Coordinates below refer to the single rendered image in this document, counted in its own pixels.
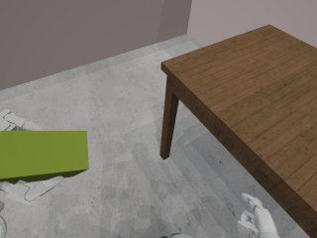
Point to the sponge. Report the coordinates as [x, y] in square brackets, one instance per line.
[41, 155]

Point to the right robot hand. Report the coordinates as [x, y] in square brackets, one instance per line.
[254, 225]

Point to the table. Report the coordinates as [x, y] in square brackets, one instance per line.
[257, 94]

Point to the left robot hand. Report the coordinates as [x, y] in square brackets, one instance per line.
[23, 191]

